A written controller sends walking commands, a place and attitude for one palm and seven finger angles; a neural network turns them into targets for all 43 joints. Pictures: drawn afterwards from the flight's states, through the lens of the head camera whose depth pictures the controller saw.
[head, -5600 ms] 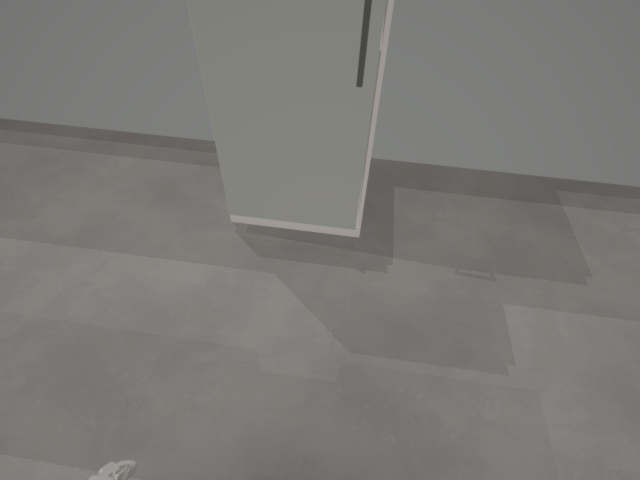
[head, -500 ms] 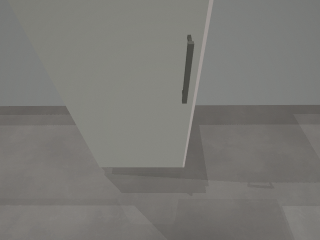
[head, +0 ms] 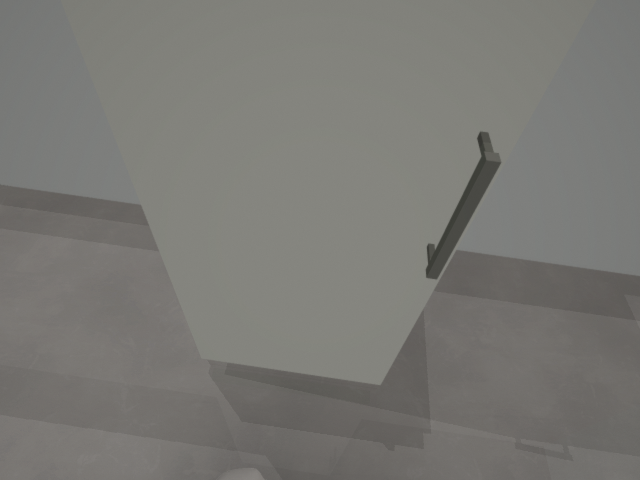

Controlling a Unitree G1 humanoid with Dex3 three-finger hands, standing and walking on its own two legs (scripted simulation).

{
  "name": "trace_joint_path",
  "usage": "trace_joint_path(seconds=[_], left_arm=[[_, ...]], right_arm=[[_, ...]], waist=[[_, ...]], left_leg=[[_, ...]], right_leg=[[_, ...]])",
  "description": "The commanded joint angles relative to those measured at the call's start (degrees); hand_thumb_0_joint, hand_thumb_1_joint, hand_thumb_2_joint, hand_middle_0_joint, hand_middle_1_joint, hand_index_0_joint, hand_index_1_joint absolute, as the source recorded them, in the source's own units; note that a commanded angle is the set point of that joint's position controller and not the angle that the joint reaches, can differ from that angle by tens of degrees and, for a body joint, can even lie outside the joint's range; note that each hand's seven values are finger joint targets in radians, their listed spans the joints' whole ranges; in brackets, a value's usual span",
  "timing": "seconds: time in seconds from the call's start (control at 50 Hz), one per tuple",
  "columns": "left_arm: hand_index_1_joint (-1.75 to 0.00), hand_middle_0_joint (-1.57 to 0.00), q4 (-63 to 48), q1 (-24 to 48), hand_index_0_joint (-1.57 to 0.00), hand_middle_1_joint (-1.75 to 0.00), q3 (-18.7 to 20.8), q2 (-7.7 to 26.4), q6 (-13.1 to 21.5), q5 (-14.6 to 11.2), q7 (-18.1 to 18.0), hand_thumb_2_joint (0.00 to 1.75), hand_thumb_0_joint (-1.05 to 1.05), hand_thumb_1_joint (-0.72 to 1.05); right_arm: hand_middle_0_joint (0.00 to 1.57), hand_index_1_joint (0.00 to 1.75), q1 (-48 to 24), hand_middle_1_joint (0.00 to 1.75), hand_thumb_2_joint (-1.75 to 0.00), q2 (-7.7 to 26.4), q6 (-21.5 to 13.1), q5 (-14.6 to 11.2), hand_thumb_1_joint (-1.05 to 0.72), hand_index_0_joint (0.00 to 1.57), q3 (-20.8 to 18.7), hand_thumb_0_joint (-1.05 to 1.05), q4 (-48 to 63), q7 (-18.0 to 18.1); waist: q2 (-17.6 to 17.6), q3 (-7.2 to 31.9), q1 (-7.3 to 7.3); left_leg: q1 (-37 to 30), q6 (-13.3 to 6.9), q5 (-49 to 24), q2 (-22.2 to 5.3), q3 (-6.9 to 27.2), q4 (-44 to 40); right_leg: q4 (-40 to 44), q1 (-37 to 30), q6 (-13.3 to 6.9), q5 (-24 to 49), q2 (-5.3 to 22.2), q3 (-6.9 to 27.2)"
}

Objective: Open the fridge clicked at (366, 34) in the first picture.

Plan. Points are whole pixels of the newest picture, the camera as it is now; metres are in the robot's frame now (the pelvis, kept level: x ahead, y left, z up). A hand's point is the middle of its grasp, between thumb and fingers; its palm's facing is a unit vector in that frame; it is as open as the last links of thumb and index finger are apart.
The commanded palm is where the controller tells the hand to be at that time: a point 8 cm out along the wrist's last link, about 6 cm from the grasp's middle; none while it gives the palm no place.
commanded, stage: come to a stop and stand still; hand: right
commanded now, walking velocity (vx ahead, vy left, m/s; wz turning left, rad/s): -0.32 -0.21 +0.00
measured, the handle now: (455, 214) +0.46 -0.14 +0.09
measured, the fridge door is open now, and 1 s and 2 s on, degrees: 0 0 0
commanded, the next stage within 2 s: none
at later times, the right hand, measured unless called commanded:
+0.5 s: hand out of the picture +0.00 -0.26 -0.17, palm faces +0.11 +0.97 -0.20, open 7.4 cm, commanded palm none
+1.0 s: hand out of the picture -0.07 -0.21 -0.16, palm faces +0.02 +0.98 -0.18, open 7.4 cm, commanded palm none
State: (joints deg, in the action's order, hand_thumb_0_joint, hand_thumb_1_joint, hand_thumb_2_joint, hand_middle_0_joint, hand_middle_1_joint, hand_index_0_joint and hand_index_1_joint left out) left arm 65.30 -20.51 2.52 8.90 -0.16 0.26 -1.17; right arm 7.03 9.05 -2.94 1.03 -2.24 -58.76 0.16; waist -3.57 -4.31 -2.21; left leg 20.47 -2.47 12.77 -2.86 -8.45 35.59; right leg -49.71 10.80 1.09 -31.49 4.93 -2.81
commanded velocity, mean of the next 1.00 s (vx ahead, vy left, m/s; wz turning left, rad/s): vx -0.04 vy -0.03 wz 0.00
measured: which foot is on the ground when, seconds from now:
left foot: down 0.00-0.36, up 0.38-0.74, down 0.76-1.00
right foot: up 0.00-0.34, down 0.36-1.00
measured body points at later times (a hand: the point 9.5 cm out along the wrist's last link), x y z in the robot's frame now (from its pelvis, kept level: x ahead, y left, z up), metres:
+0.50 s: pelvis -0.03 -0.06 +0.02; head -0.01 -0.09 +0.47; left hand +0.05 +0.17 -0.12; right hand +0.00 -0.31 -0.15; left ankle -0.01 +0.09 -0.67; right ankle -0.02 -0.14 -0.72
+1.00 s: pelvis -0.07 -0.05 +0.02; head -0.09 -0.04 +0.47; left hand -0.10 +0.16 -0.15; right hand -0.07 -0.26 -0.14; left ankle -0.10 +0.06 -0.72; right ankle -0.02 -0.14 -0.72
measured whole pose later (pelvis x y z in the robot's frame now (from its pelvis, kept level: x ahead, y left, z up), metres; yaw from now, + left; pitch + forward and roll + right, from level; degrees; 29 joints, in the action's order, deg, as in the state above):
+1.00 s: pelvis -0.07 -0.05 +0.02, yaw +0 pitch -3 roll +0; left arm 66.4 -18.0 0.7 8.0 -0.7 0.3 -0.9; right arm 17.0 6.8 0.6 0.5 0.3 -65.3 2.3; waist -0.6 -0.4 -1.2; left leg 5.6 -0.5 15.8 -0.3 -1.2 24.3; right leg -21.2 11.4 -2.7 -7.2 -1.0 -6.1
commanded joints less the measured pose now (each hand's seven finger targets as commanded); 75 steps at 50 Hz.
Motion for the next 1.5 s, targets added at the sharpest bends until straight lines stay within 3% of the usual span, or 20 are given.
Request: trace_joint_path(seconds=[0.0,0.06,0.16,0.24,0.28,0.3,0.32,0.34,0.36,0.4,0.46,0.6,0.68,0.72,0.76,0.78,0.8,0.84,1.02,1.48], left_arm=[[-0.3,-0.2,-2.8,-2.0,-0.2,-0.3,0.5,1.9,-0.9,-0.5,-0.9,0.9,0.0,0.9],[-0.3,-0.2,-3.7,-1.1,-0.2,-0.3,0.8,2.1,-2.4,0.0,-0.3,0.9,0.0,0.9],[-0.3,-0.2,-7.1,2.6,-0.2,-0.3,1.6,3.3,-3.1,0.6,0.2,0.9,0.0,0.9],[-0.3,-0.2,-8.7,3.3,-0.2,-0.3,1.5,3.2,-2.2,0.4,0.5,0.9,0.0,0.9],[-0.3,-0.2,-8.1,1.1,-0.2,-0.3,1.3,3.3,-1.5,0.3,0.4,0.9,0.0,0.9],[-0.3,-0.2,-7.7,-1.1,-0.2,-0.3,1.3,4.0,-1.0,0.3,0.4,0.9,0.0,0.9],[-0.3,-0.2,-8.0,-1.1,-0.2,-0.3,1.7,6.7,-0.5,0.6,0.4,0.9,0.0,0.9],[-0.3,-0.2,-9.9,1.5,-0.2,-0.3,2.4,11.4,-0.4,1.2,0.2,0.9,0.0,0.9],[-0.3,-0.2,-11.8,6.2,-0.2,-0.3,2.2,12.2,-0.8,1.5,-0.1,0.9,0.0,0.9],[-0.3,-0.2,-12.1,11.0,-0.2,-0.3,1.4,9.6,-0.4,1.5,-1.2,0.9,0.0,0.9],[-0.3,-0.2,-11.6,10.2,-0.2,-0.3,0.6,8.3,0.2,0.9,-1.4,0.9,0.0,0.9],[-0.3,-0.2,-7.6,4.1,-0.2,-0.3,0.5,7.7,0.6,0.6,-1.6,0.9,0.0,0.9],[-0.3,-0.2,-5.5,4.0,-0.2,-0.3,0.6,7.7,0.6,0.3,-1.2,0.9,0.0,0.9],[-0.3,-0.2,-5.1,4.8,-0.2,-0.3,0.1,6.2,0.7,-0.2,-0.9,0.9,0.0,0.9],[-0.3,-0.2,-4.6,4.4,-0.2,-0.3,-0.5,4.6,0.6,-0.3,-0.5,0.9,0.0,0.9],[-0.3,-0.2,-4.0,3.9,-0.2,-0.3,-0.5,4.5,0.8,-0.2,-0.2,0.9,0.0,0.9],[-0.3,-0.2,-3.2,3.9,-0.2,-0.3,-0.6,4.5,0.7,0.1,-0.3,0.9,0.0,0.9],[-0.3,-0.2,-2.3,2.5,-0.2,-0.3,-0.7,5.3,0.5,0.1,-0.4,0.9,0.0,0.9],[-0.3,-0.2,0.0,-0.5,-0.2,-0.3,-1.1,3.6,-0.3,0.5,-0.4,0.9,0.0,0.9],[-0.3,-0.2,0.7,-2.2,-0.2,-0.3,-1.5,1.3,0.5,0.1,-0.9,0.9,0.0,0.9]], right_arm=[[0.2,0.3,4.3,0.3,-0.9,9.6,1.7,0.3,-0.9,0.2,-1.6,0.0,1.8,2.4],[0.2,0.3,3.6,0.3,-0.9,10.2,2.8,0.5,-0.9,0.2,-2.1,0.0,2.8,2.5],[0.2,0.3,3.6,0.3,-0.9,11.0,3.5,0.8,-0.9,0.2,-3.1,0.0,3.9,2.8],[0.2,0.3,3.1,0.3,-0.9,11.5,3.8,1.1,-0.9,0.2,-3.3,0.0,4.7,2.6],[0.2,0.3,2.5,0.3,-0.9,11.3,4.1,0.9,-0.9,0.2,-3.2,0.0,4.5,2.4],[0.2,0.3,2.2,0.3,-0.9,10.7,4.4,0.5,-0.9,0.2,-3.2,0.0,4.7,2.3],[0.2,0.3,3.3,0.3,-0.9,8.2,4.8,0.0,-0.9,0.2,-2.6,0.0,5.0,2.0],[0.2,0.3,4.0,0.3,-0.9,4.9,5.3,-0.3,-0.9,0.2,-1.9,0.0,5.8,1.7],[0.2,0.3,2.3,0.3,-0.9,5.9,5.8,0.0,-0.9,0.2,-2.0,0.0,5.9,1.9],[0.2,0.3,4.4,0.3,-0.9,6.7,6.6,0.6,-0.9,0.2,-2.6,0.0,3.7,1.7],[0.2,0.3,8.8,0.3,-0.9,6.6,5.9,0.4,-0.9,0.2,-2.3,0.0,0.9,1.6],[0.2,0.3,7.4,0.3,-0.9,4.8,5.2,0.1,-0.9,0.2,-0.3,0.0,0.1,1.7],[0.2,0.3,11.5,0.3,-0.9,4.2,4.7,-0.1,-0.9,0.2,0.3,0.0,-2.7,2.0],[0.2,0.3,14.4,0.3,-0.9,4.7,3.9,0.0,-0.9,0.2,0.5,0.0,-4.5,2.3],[0.2,0.3,12.7,0.3,-0.9,5.8,3.3,-0.2,-0.9,0.2,1.0,0.0,-4.6,2.4],[0.2,0.3,12.4,0.3,-0.9,6.0,3.1,-0.3,-0.9,0.2,1.1,0.0,-4.4,2.5],[0.2,0.3,12.1,0.3,-0.9,5.5,2.7,-0.3,-0.9,0.2,1.2,0.0,-4.8,2.5],[0.2,0.3,11.3,0.3,-0.9,4.4,2.5,-0.5,-0.9,0.2,1.6,0.0,-4.8,2.5],[0.2,0.3,14.7,0.3,-0.9,3.4,3.2,-0.4,-0.9,0.2,1.3,0.0,-5.1,2.6],[0.2,0.3,18.3,0.3,-0.9,0.9,1.9,-0.6,-0.9,0.2,2.0,0.0,-6.3,2.8]], waist=[[11.8,4.3,2.42],[10.8,4.4,2.66],[11.4,6.7,3.43],[13.7,8.8,3.24],[13.4,9.5,1.87],[11.8,9.8,0.62],[2.1,8.5,0.68],[-13.8,4.9,1.24],[-12.2,1.4,1.48],[-7.6,-0.1,3.68],[-2.7,2.7,4.16],[-3.2,5.1,0.98],[-2.1,5.3,2.25],[2.3,4.1,2.97],[5.2,1.4,1.51],[2.3,2.1,1.43],[8.3,2.1,1.42],[11.6,-0.1,0.91],[3.2,-5.5,1.74],[4.3,-2.9,1.65]], left_leg=[[-6.6,-8.6,-38.2,-18.7,14.1,-14.8],[-4.6,-7.9,-29.2,-17.8,12.3,-16.8],[-6.7,-8.9,-26.8,-18.4,13.1,-16.5],[-8.3,-7.9,-20.3,-16.7,13.0,-15.6],[-6.5,-5.4,-13.9,-14.5,11.8,-12.9],[-3.3,-3.1,-8.6,-12.9,10.5,-10.0],[1.9,0.0,0.8,-8.1,7.3,-4.0],[6.8,3.8,14.6,-1.0,2.4,4.2],[3.4,3.6,17.8,0.2,7.4,12.2],[3.2,3.3,12.9,0.3,11.3,21.0],[6.5,4.2,8.7,1.2,11.4,25.5],[0.3,4.9,14.1,-0.5,8.6,5.6],[-8.0,3.9,7.2,-0.1,7.8,-8.5],[-13.9,2.9,-1.8,-2.2,10.1,-18.1],[-9.6,0.3,-0.7,-6.0,13.9,-18.7],[-8.8,0.3,-0.8,-6.3,13.1,-18.1],[-7.9,0.6,-2.1,-4.9,13.2,-18.0],[-5.1,0.8,2.4,-4.8,13.0,-19.6],[-1.7,1.0,13.1,-2.9,12.9,-19.9],[-2.5,0.5,4.4,-3.0,13.8,-19.9]], right_leg=[[-7.9,7.7,0.2,0.0,0.3,2.8],[-7.8,8.5,0.9,3.2,-1.8,1.5],[-6.4,11.1,1.7,5.2,-2.5,2.0],[3.8,8.1,1.3,6.2,-3.1,0.7],[15.1,2.1,1.0,12.7,-3.4,-0.6],[22.7,-3.0,0.8,18.5,-3.1,-0.5],[29.1,-5.5,-0.6,18.7,1.9,5.5],[36.8,0.6,-4.5,23.7,13.7,19.3],[39.3,10.4,-8.6,22.8,16.1,20.9],[38.4,10.7,-7.7,26.1,11.1,13.7],[35.5,1.3,-7.2,30.3,7.5,8.5],[35.2,-8.6,-10.7,36.5,9.8,12.2],[34.4,-5.8,-9.2,33.3,8.2,12.4],[33.0,-0.3,-5.1,24.4,4.3,9.1],[32.8,-0.9,-2.1,20.9,0.6,6.1],[33.3,-2.4,-2.1,21.7,0.5,6.8],[31.8,-3.7,-2.4,24.5,0.6,5.7],[31.8,-4.8,-2.5,22.7,0.8,5.2],[34.8,2.0,-2.4,10.0,0.6,6.5],[29.6,-1.1,-2.2,22.0,1.3,4.4]])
